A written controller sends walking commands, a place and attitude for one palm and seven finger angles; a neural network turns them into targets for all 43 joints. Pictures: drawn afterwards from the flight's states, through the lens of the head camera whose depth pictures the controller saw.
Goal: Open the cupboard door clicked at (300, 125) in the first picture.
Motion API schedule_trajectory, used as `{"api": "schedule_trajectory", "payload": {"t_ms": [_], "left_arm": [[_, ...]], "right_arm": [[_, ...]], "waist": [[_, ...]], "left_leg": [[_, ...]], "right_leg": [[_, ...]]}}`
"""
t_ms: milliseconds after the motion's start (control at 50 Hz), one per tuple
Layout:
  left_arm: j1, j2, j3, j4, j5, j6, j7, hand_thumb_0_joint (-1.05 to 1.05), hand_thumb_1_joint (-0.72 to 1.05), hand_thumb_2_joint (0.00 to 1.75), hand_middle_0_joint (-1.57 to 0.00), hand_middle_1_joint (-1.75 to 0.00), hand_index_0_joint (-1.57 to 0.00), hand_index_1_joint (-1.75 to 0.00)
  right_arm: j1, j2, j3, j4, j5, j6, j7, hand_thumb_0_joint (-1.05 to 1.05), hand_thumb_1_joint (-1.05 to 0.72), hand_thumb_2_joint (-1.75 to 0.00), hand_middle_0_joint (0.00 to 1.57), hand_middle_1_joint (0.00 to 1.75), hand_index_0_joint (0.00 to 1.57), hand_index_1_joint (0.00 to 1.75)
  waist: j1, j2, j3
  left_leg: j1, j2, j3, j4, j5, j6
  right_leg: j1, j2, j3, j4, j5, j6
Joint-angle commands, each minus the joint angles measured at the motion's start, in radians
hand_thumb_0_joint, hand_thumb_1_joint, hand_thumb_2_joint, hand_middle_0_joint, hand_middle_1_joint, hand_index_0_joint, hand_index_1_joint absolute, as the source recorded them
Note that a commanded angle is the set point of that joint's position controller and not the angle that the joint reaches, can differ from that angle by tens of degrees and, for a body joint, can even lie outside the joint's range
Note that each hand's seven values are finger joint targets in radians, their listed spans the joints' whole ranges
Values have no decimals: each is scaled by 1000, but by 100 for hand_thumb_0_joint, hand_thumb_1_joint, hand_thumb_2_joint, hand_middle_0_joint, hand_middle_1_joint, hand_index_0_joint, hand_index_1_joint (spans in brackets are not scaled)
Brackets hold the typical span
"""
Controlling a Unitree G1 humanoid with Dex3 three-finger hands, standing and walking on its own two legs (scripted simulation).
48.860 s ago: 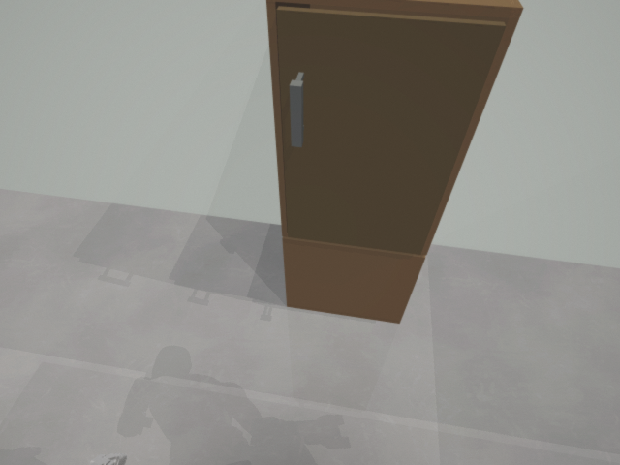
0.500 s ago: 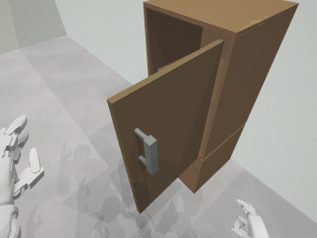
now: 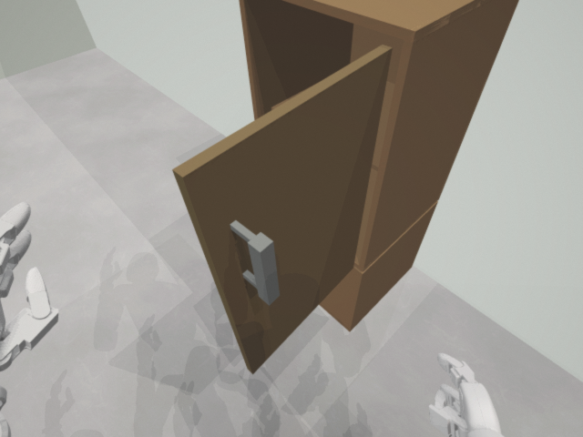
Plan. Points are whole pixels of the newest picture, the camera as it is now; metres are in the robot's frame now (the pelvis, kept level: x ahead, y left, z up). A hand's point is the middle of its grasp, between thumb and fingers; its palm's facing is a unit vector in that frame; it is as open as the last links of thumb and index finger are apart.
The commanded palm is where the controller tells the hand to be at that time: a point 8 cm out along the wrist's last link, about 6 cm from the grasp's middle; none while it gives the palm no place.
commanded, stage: step back with the hand held close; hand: left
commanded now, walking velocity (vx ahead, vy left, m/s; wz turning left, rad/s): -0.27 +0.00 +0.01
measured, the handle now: (254, 263) +0.32 +0.09 +0.08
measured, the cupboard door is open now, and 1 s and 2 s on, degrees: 93 93 93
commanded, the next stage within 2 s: stop stepping back and stand still in 0.92 s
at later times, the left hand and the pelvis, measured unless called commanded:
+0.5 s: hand out of the picture +0.11 +0.29 +0.15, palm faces +0.46 -0.73 -0.50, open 7.4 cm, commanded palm +0.05 +0.32 +0.17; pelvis -0.08 +0.02 -0.02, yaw +2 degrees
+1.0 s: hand out of the picture +0.02 +0.26 +0.16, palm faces +0.38 -0.80 -0.47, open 7.4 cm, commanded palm -0.04 +0.30 +0.17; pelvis -0.19 +0.00 -0.01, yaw -1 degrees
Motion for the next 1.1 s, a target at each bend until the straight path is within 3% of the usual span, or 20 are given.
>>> {"api": "schedule_trajectory", "payload": {"t_ms": [0, 120, 320, 400, 460, 500, 540, 600, 640, 660, 680, 700, 740, 860, 920, 940, 980, 1000, 1040, 1080], "left_arm": [[25, 214, 144, -215, 1, -50, 21, 0, 90, 90, -20, -30, -20, -30], [46, 241, 173, -292, 3, -63, 41, 0, 90, 90, -20, -30, -20, -30], [42, 212, 192, -315, 31, -115, 61, 0, 90, 90, -20, -30, -20, -30], [24, 204, 200, -296, 43, -130, 58, 0, 90, 90, -20, -30, -20, -30], [1, 202, 184, -291, 35, -133, 55, 0, 90, 90, -20, -30, -20, -30], [-32, 203, 154, -309, 31, -131, 64, 0, 90, 90, -20, -30, -20, -30], [-48, 196, 137, -312, 32, -124, 74, 0, 90, 90, -20, -30, -20, -30], [-59, 229, 173, -315, 30, -116, 78, 0, 90, 90, -20, -30, -20, -30], [-54, 245, 204, -357, 34, -141, 79, 0, 90, 90, -20, -30, -20, -30], [-37, 241, 223, -355, 38, -155, 72, 0, 90, 90, -20, -30, -20, -30], [-48, 241, 229, -365, 40, -159, 73, 0, 90, 90, -20, -30, -20, -30], [-48, 229, 215, -371, 37, -162, 74, 0, 90, 90, -20, -30, -20, -30], [17, 197, 184, -352, 23, -160, 77, 0, 90, 90, -20, -30, -20, -30], [9, 183, 122, -337, 1, -111, 68, 0, 90, 90, -20, -30, -20, -30], [38, 244, 173, -331, -11, -113, 59, 0, 90, 90, -20, -30, -20, -30], [30, 256, 176, -342, -23, -123, 49, 0, 90, 90, -20, -30, -20, -30], [0, 325, 217, -340, -29, -144, 52, 0, 90, 90, -20, -30, -20, -30], [-25, 316, 203, -321, -17, -141, 51, 0, 90, 90, -20, -30, -20, -30], [61, 277, 207, -266, -2, -104, 52, 0, 90, 90, -20, -30, -20, -30], [78, 237, 187, -242, 9, -81, 56, 0, 90, 90, -20, -30, -20, -30]], "right_arm": [[-81, -104, -58, -176, 7, -21, -19, 0, -90, -90, 20, 30, 20, 30], [-79, -108, -65, -199, 10, -14, -28, 0, -90, -90, 20, 30, 20, 30], [-55, -132, -66, -211, 8, -73, -22, 0, -90, -90, 20, 30, 20, 30], [-36, -124, -69, -198, 6, -103, -15, 0, -90, -90, 20, 30, 20, 30], [-19, -114, -73, -183, 3, -108, -12, 0, -90, -90, 20, 30, 20, 30], [-5, -103, -74, -148, 0, -103, -6, 0, -90, -90, 20, 30, 20, 30], [-13, -84, -62, -122, -6, -97, 1, 0, -90, -90, 20, 30, 20, 30], [-37, -83, -50, -123, -3, -92, -12, 0, -90, -90, 20, 30, 20, 30], [-67, -117, -56, -147, -7, -104, -23, 0, -90, -90, 20, 30, 20, 30], [-51, -107, -61, -143, -17, -118, -20, 0, -90, -90, 20, 30, 20, 30], [-34, -96, -70, -143, -26, -132, -16, 0, -90, -90, 20, 30, 20, 30], [-26, -86, -78, -128, -26, -142, -5, 0, -90, -90, 20, 30, 20, 30], [-24, -89, -82, -107, -22, -160, 7, 0, -90, -90, 20, 30, 20, 30], [-27, -96, -64, -81, -20, -159, 20, 0, -90, -90, 20, 30, 20, 30], [-43, -93, -61, -96, -23, -134, 17, 0, -90, -90, 20, 30, 20, 30], [-50, -82, -57, -103, -20, -117, 19, 0, -90, -90, 20, 30, 20, 30], [-75, -61, -43, -105, -13, -98, 11, 0, -90, -90, 20, 30, 20, 30], [-84, -65, -48, -104, -7, -110, 7, 0, -90, -90, 20, 30, 20, 30], [-55, -55, -44, -109, 10, -101, 2, 0, -90, -90, 20, 30, 20, 30], [-89, -53, -21, -130, 8, -89, -16, 0, -90, -90, 20, 30, 20, 30]], "waist": [[-15, -98, -188], [-17, -12, -193], [-17, 114, -106], [-20, 83, -88], [-33, -86, -81], [-41, -201, -77], [-44, -241, -119], [-46, -138, -70], [-22, 199, -74], [-33, 279, -123], [-40, 246, -112], [-38, 128, -115], [-27, 71, -170], [-35, 183, -180], [-20, 160, -197], [-23, 78, -187], [-17, -187, -161], [-3, -235, -141], [-30, -274, -184], [-31, -195, -162]], "left_leg": [[72, 44, -42, 18, 311, 18], [-8, 61, -69, 6, 280, 21], [-425, 156, -207, -198, -337, 83], [-489, 174, -223, -184, -418, 97], [-349, 64, -132, -2, -355, 45], [-105, -33, -53, 333, -219, -10], [-42, -31, -69, 450, -162, -8], [-49, -10, -70, 87, -106, 4], [-270, 205, -313, -169, -157, 84], [-420, 306, -450, -335, -411, 137], [-406, 333, -490, -350, -366, 172], [-279, 315, -436, -259, -179, 178], [-65, 272, -324, -151, 134, 162], [-5, 203, -228, -274, 16, 85], [-35, 148, -155, -237, -3, 23], [-4, 117, -124, -156, 28, -1], [26, -9, -18, 251, -91, -55], [-82, -47, -39, 451, -198, -54], [-275, -25, -80, 500, -190, -34], [-231, -27, -26, 314, -108, -18]], "right_leg": [[-14, -104, 90, 4, 411, 17], [-13, -100, 94, 62, 344, 14], [120, -16, 62, 259, 5, 26], [122, 0, 75, 305, -27, 23], [-71, -76, 201, 93, -146, -17], [-380, -240, 369, -121, -336, -102], [-386, -296, 327, -102, -129, -128], [-315, -188, 205, 30, -8, -47], [-159, -16, 84, 297, -91, 28], [-12, 54, 69, 566, -205, 37], [-81, 56, 111, 738, -257, 28], [-187, 43, 139, 752, -273, 17], [-275, 27, 112, 653, -292, 27], [-132, 66, 10, 326, -315, 16], [7, 48, -9, -9, -139, -13], [-17, -8, 41, -124, -81, -29], [-254, -283, 268, -206, 97, -110], [-274, -344, 293, -172, 236, -140], [-9, -289, 170, 28, 704, -119], [42, -236, 138, 68, 734, -90]]}}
